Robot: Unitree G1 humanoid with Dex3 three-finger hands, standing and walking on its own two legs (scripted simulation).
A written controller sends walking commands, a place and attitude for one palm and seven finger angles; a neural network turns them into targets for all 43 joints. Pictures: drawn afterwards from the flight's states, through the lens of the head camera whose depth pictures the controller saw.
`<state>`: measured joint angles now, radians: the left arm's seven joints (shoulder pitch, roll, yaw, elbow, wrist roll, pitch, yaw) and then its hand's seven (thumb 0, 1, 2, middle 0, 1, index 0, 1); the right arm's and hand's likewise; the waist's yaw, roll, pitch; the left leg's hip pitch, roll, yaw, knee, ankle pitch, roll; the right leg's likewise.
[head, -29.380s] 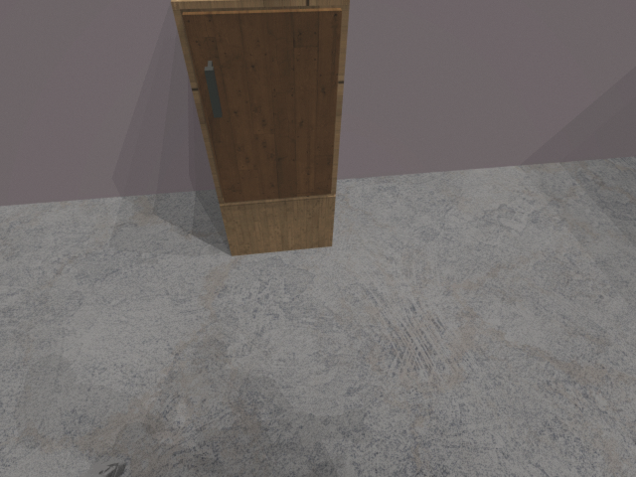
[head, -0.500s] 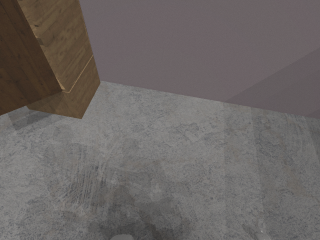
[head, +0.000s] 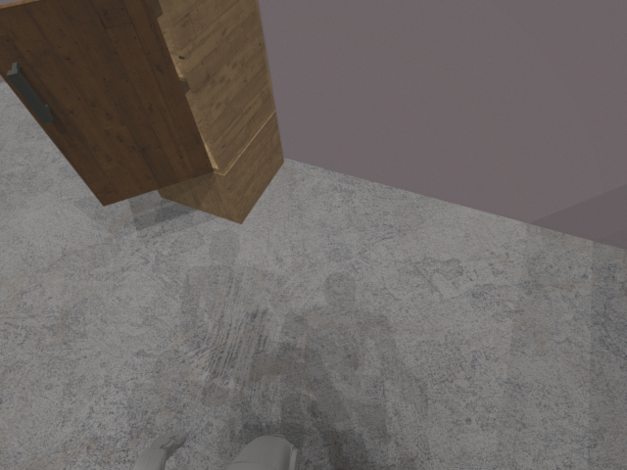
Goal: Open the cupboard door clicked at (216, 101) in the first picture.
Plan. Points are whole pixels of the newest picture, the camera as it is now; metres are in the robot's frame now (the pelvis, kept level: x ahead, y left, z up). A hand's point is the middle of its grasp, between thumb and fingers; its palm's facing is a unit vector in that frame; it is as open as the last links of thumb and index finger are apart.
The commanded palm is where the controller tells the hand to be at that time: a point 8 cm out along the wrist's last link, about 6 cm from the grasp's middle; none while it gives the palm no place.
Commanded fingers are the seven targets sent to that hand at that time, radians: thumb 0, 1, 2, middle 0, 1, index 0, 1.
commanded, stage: turn to face it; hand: left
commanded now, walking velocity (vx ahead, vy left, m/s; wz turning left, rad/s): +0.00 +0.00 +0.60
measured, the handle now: (31, 93) +0.88 +0.70 -0.02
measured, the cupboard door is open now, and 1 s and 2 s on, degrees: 46 46 46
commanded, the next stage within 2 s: take the last steps up to it in 0.66 s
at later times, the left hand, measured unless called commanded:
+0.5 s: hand out of the picture -0.02 +0.26 -0.17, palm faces +0.31 -0.92 -0.24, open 7.4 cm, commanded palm none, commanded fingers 0.00 0.90 0.90 -0.20 -0.30 -0.20 -0.30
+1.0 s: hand out of the picture -0.02 +0.18 -0.15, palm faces +0.44 -0.86 -0.25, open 7.2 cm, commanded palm none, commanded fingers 0.00 0.90 0.90 -0.20 -0.30 -0.20 -0.30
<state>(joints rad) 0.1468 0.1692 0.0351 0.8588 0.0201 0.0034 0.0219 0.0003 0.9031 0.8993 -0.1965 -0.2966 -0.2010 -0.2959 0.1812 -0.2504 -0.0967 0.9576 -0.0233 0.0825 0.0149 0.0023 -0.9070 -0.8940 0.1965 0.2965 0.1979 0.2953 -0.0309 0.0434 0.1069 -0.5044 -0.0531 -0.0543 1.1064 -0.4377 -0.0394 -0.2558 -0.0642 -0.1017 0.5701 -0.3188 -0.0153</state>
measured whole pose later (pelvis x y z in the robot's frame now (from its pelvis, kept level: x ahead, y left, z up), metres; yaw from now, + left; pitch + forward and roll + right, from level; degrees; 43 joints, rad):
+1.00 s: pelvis +0.02 +0.00 +0.01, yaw +24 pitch +0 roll +2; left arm 0.28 0.15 0.05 1.00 0.02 -0.05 0.02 -0.01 0.93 0.90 -0.20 -0.30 -0.20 -0.30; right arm 0.25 -0.22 -0.08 1.07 -0.03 0.06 0.02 0.00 -0.91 -0.89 0.19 0.30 0.20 0.29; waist 0.00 0.02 0.05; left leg -0.49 0.03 0.00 1.11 -0.27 -0.04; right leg -0.12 -0.06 -0.15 0.40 -0.28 -0.03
